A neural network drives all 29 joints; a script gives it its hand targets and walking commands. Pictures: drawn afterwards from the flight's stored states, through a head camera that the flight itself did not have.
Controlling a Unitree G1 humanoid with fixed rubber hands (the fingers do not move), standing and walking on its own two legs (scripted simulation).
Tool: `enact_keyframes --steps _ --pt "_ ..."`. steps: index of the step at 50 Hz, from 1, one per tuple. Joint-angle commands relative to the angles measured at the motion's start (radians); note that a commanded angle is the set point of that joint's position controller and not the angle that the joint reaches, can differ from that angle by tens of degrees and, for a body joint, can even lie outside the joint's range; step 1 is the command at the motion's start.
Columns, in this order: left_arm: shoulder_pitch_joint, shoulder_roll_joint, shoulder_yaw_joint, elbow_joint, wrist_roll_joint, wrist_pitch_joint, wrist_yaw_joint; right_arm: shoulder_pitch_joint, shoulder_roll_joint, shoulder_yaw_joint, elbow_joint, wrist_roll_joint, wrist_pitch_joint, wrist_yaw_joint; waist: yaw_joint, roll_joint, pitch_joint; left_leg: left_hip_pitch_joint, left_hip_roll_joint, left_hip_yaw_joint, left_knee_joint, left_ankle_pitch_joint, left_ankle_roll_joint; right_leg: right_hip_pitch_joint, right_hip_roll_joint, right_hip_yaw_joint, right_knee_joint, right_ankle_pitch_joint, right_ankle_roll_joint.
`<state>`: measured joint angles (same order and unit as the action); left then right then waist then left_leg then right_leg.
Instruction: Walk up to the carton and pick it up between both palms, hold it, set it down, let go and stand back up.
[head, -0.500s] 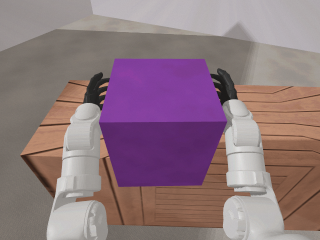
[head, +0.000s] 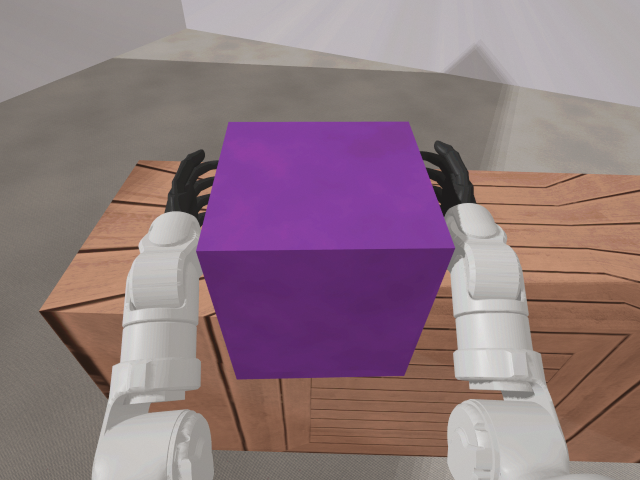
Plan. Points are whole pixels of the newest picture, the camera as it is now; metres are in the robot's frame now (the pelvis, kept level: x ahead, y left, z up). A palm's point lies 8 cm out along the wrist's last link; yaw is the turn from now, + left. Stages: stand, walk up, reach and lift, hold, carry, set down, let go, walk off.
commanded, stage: hold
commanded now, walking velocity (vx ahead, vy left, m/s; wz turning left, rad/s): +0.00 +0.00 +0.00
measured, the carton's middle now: (320, 254) +0.36 +0.00 +0.12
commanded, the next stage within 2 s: none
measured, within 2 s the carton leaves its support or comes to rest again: neither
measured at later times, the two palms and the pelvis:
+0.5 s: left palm (184, 218) +0.36 +0.16 +0.18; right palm (456, 210) +0.36 -0.16 +0.20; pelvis -0.01 +0.00 +0.00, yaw +0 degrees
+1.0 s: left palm (190, 216) +0.37 +0.15 +0.18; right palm (459, 211) +0.37 -0.17 +0.19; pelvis +0.00 +0.00 +0.00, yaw +0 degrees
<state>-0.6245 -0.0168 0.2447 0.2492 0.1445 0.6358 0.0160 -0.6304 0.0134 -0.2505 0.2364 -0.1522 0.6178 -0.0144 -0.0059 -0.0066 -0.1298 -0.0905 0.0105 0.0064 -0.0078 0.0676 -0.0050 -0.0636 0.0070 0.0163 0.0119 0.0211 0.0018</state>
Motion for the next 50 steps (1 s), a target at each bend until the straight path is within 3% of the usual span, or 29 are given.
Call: enact_keyframes --steps 1,28,50 --pt "-0.564 -0.412 -0.351 -0.155 -0.109 -0.045 -0.109 -0.564 0.421 0.352 -0.111 0.111 -0.032 0.119 -0.001 0.010 -0.318 0.209 -0.038 0.005 0.062 0.057 -0.031 0.035 0.029 -0.018 0.025 0.092 0.024" --pt "-0.588 -0.419 -0.329 -0.106 -0.095 -0.063 -0.120 -0.585 0.417 0.323 -0.066 0.094 -0.055 0.135 -0.005 0.014 -0.314 0.212 -0.035 0.005 0.075 -0.001 -0.034 -0.021 0.032 -0.027 0.022 0.006 0.017" --pt "-0.573 -0.407 -0.317 -0.088 -0.090 -0.077 -0.119 -0.570 0.420 0.325 -0.054 0.092 -0.068 0.132 -0.002 0.002 -0.320 0.207 -0.037 0.002 0.075 0.026 -0.024 0.000 0.028 -0.022 0.032 0.058 0.021"
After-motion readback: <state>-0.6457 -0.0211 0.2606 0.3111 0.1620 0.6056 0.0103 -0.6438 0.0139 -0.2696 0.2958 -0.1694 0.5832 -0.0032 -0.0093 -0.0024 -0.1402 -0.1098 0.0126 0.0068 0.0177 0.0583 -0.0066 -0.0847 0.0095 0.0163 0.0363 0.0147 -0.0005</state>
